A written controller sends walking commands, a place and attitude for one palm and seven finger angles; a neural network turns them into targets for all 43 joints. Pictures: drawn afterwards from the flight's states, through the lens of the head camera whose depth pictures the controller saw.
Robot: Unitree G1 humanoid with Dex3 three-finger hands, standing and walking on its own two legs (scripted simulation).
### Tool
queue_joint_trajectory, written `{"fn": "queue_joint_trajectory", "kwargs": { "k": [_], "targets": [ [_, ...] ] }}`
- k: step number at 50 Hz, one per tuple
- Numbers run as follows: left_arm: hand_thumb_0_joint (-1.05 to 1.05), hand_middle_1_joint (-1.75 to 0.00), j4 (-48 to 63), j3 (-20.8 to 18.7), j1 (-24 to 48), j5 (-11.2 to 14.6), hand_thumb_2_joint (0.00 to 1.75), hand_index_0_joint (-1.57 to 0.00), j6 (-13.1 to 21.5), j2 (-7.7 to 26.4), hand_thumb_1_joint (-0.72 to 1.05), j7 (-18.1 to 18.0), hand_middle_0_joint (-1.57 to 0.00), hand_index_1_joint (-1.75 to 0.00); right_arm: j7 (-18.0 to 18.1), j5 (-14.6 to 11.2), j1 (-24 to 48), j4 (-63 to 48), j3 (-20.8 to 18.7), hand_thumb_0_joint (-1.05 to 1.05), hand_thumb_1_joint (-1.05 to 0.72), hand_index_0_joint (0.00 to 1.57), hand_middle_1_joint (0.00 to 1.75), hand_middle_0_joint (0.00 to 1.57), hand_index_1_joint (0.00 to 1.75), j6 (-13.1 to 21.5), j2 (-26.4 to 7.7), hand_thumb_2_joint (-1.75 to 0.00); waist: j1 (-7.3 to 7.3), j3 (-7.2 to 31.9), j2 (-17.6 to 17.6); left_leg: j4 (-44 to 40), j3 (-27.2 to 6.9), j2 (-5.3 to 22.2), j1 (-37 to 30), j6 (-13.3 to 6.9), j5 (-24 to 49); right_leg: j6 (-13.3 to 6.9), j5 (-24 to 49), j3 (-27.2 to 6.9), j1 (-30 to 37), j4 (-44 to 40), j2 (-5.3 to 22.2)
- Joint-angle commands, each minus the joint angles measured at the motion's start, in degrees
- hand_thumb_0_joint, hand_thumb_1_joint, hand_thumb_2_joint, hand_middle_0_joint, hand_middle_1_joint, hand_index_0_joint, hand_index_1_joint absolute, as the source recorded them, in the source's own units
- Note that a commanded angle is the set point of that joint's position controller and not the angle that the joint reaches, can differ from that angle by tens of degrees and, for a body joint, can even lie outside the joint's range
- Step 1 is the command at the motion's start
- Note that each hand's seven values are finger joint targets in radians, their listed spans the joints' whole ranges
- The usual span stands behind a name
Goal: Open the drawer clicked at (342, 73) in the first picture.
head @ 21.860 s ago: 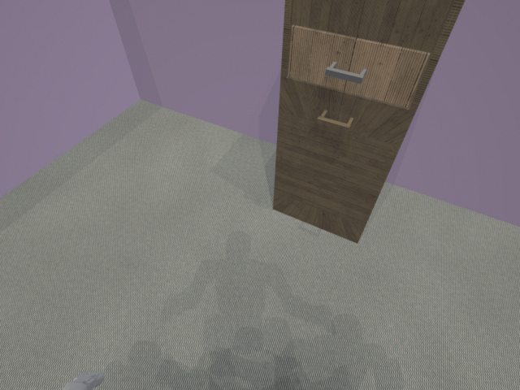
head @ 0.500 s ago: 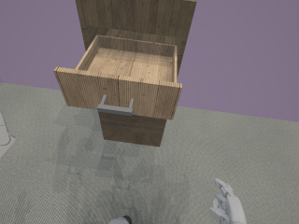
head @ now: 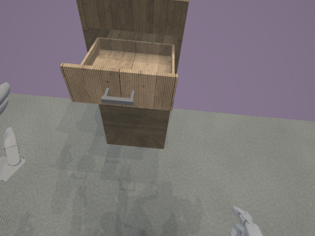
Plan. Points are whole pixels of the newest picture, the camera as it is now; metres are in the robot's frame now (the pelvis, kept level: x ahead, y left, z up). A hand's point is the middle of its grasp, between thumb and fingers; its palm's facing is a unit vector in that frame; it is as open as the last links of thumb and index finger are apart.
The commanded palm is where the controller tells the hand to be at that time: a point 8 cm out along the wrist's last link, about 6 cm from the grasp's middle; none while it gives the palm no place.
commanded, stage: stop stepping back and stand still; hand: left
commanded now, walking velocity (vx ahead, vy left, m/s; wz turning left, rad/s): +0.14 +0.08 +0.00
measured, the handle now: (118, 96) +0.54 +0.16 +0.03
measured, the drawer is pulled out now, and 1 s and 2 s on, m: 0.30 0.30 0.30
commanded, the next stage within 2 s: let the arm hang, fingers relaxed in 0.34 s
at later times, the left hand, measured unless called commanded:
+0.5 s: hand (28, 163) +0.21 +0.26 +0.14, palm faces +0.32 -0.81 -0.49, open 7.4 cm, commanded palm none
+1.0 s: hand out of the picture -0.05 +0.22 -0.17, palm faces +0.07 -0.97 -0.23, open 7.3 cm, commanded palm none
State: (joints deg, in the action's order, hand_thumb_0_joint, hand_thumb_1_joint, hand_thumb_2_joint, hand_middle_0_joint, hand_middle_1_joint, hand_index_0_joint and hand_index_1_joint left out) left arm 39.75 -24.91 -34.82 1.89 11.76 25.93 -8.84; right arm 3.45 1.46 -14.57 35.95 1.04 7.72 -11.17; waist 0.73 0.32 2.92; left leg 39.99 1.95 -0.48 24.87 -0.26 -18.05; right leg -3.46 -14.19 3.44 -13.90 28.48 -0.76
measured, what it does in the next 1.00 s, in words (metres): stands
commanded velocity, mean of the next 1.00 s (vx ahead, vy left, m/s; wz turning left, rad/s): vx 0.01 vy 0.01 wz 0.00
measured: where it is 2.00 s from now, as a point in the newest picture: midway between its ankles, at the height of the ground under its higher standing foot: outside the picture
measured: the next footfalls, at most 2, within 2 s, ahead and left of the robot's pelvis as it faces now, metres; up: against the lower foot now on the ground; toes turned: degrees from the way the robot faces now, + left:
none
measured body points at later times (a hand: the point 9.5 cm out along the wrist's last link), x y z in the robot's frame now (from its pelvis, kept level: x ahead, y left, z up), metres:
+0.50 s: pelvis +0.00 +0.02 +0.00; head +0.01 +0.01 +0.45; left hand +0.19 +0.30 +0.17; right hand +0.17 -0.21 -0.10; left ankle +0.04 +0.13 -0.74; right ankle +0.01 -0.10 -0.73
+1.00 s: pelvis +0.00 +0.01 +0.01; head +0.04 +0.03 +0.45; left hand -0.05 +0.27 -0.15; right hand +0.03 -0.27 -0.13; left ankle +0.04 +0.13 -0.74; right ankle +0.01 -0.10 -0.74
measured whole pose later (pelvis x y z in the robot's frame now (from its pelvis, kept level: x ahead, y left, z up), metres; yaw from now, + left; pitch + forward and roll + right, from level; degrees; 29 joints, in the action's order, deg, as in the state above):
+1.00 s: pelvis +0.00 +0.01 +0.01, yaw +5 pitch -2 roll -1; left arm -66.2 -0.6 -14.9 -0.3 -1.3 15.3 0.1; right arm 1.2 0.8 -12.4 64.9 -1.1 -1.2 -15.6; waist -0.4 -7.7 1.1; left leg 23.4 -0.4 1.0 13.4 0.1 -7.9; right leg -1.1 -11.9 1.1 -7.9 21.9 -1.5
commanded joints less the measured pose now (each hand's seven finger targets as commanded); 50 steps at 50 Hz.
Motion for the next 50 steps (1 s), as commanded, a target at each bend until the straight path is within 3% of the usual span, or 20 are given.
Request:
{"fn": "queue_joint_trajectory", "kwargs": {
  "k": [1,4,7,9,12,16,18,21,22,23,24,26,28,29,30,32,34,38,46,50],
  "targets": [
    [0.00,-0.30,6.74,-7.10,7.28,-0.35,0.90,-0.20,3.92,8.09,0.90,-2.01,-0.20,-0.30,0.61,-0.43,4.75,-7.75,-3.12,0.00,-0.90,0.20,0.30,0.20,0.30,2.07,-6.72,-0.90,0.85,0.57,2.01,6.61,-1.86,5.03,-3.27,-0.23,-5.70,-6.49,-22.02,-15.96,-9.98,-16.88,18.30],
    [0.00,-0.30,5.10,-4.66,8.16,-0.56,0.90,-0.20,3.94,6.38,0.90,-1.94,-0.20,-0.30,1.96,-0.50,4.53,-6.95,-2.81,0.00,-0.90,0.20,0.30,0.20,0.30,2.90,-7.49,-0.90,1.08,-1.59,-3.51,-11.30,1.20,3.20,-11.40,-1.49,-3.87,-3.23,-19.83,-10.23,-10.86,-10.29,12.24],
    [0.00,-0.30,6.67,-5.66,9.70,-0.16,0.90,-0.20,5.64,7.50,0.90,-1.77,-0.20,-0.30,2.30,-0.95,5.48,-8.57,-3.34,0.00,-0.90,0.20,0.30,0.20,0.30,4.11,-8.85,-0.90,0.35,-1.85,-11.05,-20.07,-10.68,10.34,-7.52,-4.41,-5.61,1.83,-7.86,-4.54,-6.50,0.31,3.71],
    [0.00,-0.30,5.10,-6.27,7.55,-0.69,0.90,-0.20,6.01,6.90,0.90,-1.39,-0.20,-0.30,1.85,-1.27,5.44,-8.34,-2.73,0.00,-0.90,0.20,0.30,0.20,0.30,4.22,-7.94,-0.90,0.27,-1.74,-11.54,-25.61,-12.35,11.35,-2.61,-3.89,-17.21,2.86,-11.95,-1.49,-3.36,2.53,1.64],
    [0.00,-0.30,6.97,-6.13,9.07,-1.24,0.90,-0.20,6.68,7.22,0.90,-1.40,-0.20,-0.30,1.41,-1.17,6.16,-8.57,-2.64,0.00,-0.90,0.20,0.30,0.20,0.30,5.16,-7.92,-0.90,-0.14,-1.49,-9.26,-23.78,-9.25,9.90,-1.07,-3.38,-12.32,2.83,-5.88,-2.32,0.68,-0.31,2.13],
    [0.00,-0.30,7.12,-6.19,5.61,-0.26,0.90,-0.20,6.79,7.02,0.90,-1.09,-0.20,-0.30,0.39,-0.99,5.15,-8.06,-2.84,0.00,-0.90,0.20,0.30,0.20,0.30,5.83,-7.29,-0.90,0.21,2.96,-0.78,-11.63,-1.98,4.23,-8.42,-1.15,1.03,0.58,-3.45,-10.08,-1.90,-9.21,8.02],
    [0.00,-0.30,6.98,-6.14,4.75,0.15,0.90,-0.20,6.33,6.99,0.90,-1.17,-0.20,-0.30,0.23,-1.04,5.22,-7.57,-2.67,0.00,-0.90,0.20,0.30,0.20,0.30,5.64,-6.89,-0.90,0.43,3.15,-1.46,-10.35,-1.26,3.66,-10.35,-0.52,4.40,-0.35,-1.21,-11.03,-2.53,-10.54,9.79],
    [0.00,-0.30,6.84,-6.32,4.47,0.31,0.90,-0.20,6.24,6.74,0.90,-1.05,-0.20,-0.30,0.39,-0.98,5.90,-7.89,-2.65,0.00,-0.90,0.20,0.30,0.20,0.30,5.27,-7.06,-0.90,0.24,3.16,-4.41,-13.77,-2.48,4.82,-12.55,-0.57,10.53,1.12,3.52,-6.84,-1.83,-7.75,6.99],
    [0.00,-0.30,-43.87,19.89,7.84,-3.81,0.90,-0.20,-2.30,-3.60,0.90,6.02,-0.20,-0.30,-3.26,-1.59,7.04,7.22,-6.72,0.00,-0.90,0.20,0.30,0.20,0.30,8.17,-16.18,-0.90,3.75,5.54,-8.87,-6.63,-5.00,8.78,-14.91,-1.74,29.67,1.79,12.58,-0.44,-8.61,7.35,6.75],
    [0.00,-0.30,-45.00,17.65,9.10,-4.49,0.90,-0.20,-9.35,-2.99,0.90,8.08,-0.20,-0.30,-3.74,-1.76,4.91,6.75,-7.70,0.00,-0.90,0.20,0.30,0.20,0.30,1.84,-17.91,-0.90,1.85,6.62,-12.36,-11.08,-7.23,10.84,-12.81,-3.51,37.97,2.77,8.91,-2.04,-6.59,9.59,5.55],
    [0.00,-0.30,-45.60,17.96,10.95,-4.37,0.90,-0.20,-11.39,-3.83,0.90,8.10,-0.20,-0.30,-3.45,-1.39,4.01,5.71,-7.01,0.00,-0.90,0.20,0.30,0.20,0.30,-1.08,-16.32,-0.90,1.74,6.68,-9.22,-12.83,-11.84,13.80,-11.02,-6.61,39.70,2.79,-2.96,-1.81,-7.14,14.98,2.80],
    [0.00,-0.30,-50.93,18.40,14.19,-3.83,0.90,-0.20,-12.10,-2.84,0.90,8.23,-0.20,-0.30,-2.97,-0.25,4.72,4.87,-5.10,0.00,-0.90,0.20,0.30,0.20,0.30,-3.75,-15.59,-0.90,0.75,4.14,-3.24,-15.67,-16.90,15.82,-7.97,-10.26,34.85,2.85,-14.62,-4.96,-7.68,18.47,1.70],
    [0.00,-0.30,-59.85,18.76,13.75,-3.89,0.90,-0.20,-11.09,-0.74,0.90,8.33,-0.20,-0.30,-2.96,0.02,7.43,5.54,-4.34,0.00,-0.90,0.20,0.30,0.20,0.30,-4.42,-15.46,-0.90,-2.21,6.62,1.99,-11.35,-12.36,11.44,-7.32,-7.23,31.71,2.03,-0.83,-6.00,2.08,5.77,3.10],
    [0.00,-0.30,-64.24,18.75,14.57,-4.24,0.90,-0.20,-10.77,1.94,0.90,8.39,-0.20,-0.30,-3.07,-0.60,8.42,6.19,-4.29,0.00,-0.90,0.20,0.30,0.20,0.30,-4.70,-14.29,-0.90,-2.34,6.33,6.44,-8.08,-7.74,5.95,-4.47,-3.57,21.15,0.64,10.00,-11.64,5.14,-0.68,6.86],
    [0.00,-0.30,-68.17,19.10,18.20,-4.09,0.90,-0.20,-10.92,4.28,0.90,8.66,-0.20,-0.30,-3.45,-0.98,7.27,7.30,-4.14,0.00,-0.90,0.20,0.30,0.20,0.30,-5.37,-13.47,-0.90,-0.34,3.40,6.38,-7.42,-4.79,2.06,-4.90,-1.44,8.04,-1.91,6.04,-16.53,1.02,-6.26,12.33],
    [0.00,-0.30,-74.56,20.32,25.75,-3.77,0.90,-0.20,-11.20,5.79,0.90,8.44,-0.20,-0.30,-3.32,-0.32,7.69,10.06,-4.32,0.00,-0.90,0.20,0.30,0.20,0.30,-7.30,-14.74,-0.90,0.77,-1.58,9.39,-5.29,-3.66,0.65,-8.94,-1.06,-0.59,-3.77,-6.06,-17.44,-6.75,-11.83,12.43],
    [0.00,-0.30,-80.45,21.33,28.09,-3.43,0.90,-0.20,-11.10,4.87,0.90,8.28,-0.20,-0.30,-3.19,-0.14,6.69,13.00,-3.92,0.00,-0.90,0.20,0.30,0.20,0.30,-7.44,-14.69,-0.90,1.67,-2.62,-0.06,-8.94,-4.47,1.97,-12.65,-1.05,6.74,-3.40,-1.28,-15.71,-6.46,-10.14,10.38],
    [0.00,-0.30,-90.67,22.29,25.38,-2.70,0.90,-0.20,-10.97,1.96,0.90,8.22,-0.20,-0.30,-2.65,-0.44,6.71,18.06,-3.22,0.00,-0.90,0.20,0.30,0.20,0.30,-7.30,-14.28,-0.90,0.22,-1.15,-8.06,-17.74,-7.75,5.54,-14.21,-1.26,8.65,-0.30,-2.23,-11.41,-0.55,-10.03,6.19],
    [0.00,-0.30,-101.20,22.15,22.59,-2.37,0.90,-0.20,-10.78,-0.07,0.90,8.08,-0.20,-0.30,-1.58,-0.74,4.09,24.72,-3.54,0.00,-0.90,0.20,0.30,0.20,0.30,-7.07,-13.81,-0.90,-0.10,1.28,-6.94,-20.01,-7.39,6.40,-17.32,-1.28,9.98,-0.34,1.48,-9.21,3.99,-12.41,6.29],
    [0.00,-0.30,-102.55,22.02,23.45,-2.46,0.90,-0.20,-10.95,0.88,0.90,8.03,-0.20,-0.30,-1.61,-0.71,4.84,25.61,-3.95,0.00,-0.90,0.20,0.30,0.20,0.30,-7.31,-14.91,-0.90,-0.21,-1.37,-6.26,-21.85,-8.10,6.83,-16.41,-1.39,7.20,-0.22,-1.13,-8.82,3.21,-13.32,6.10]
  ]
}}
